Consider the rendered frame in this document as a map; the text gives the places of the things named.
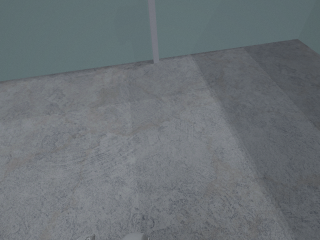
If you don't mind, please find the panel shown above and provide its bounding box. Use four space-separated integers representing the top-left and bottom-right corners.
147 0 159 64

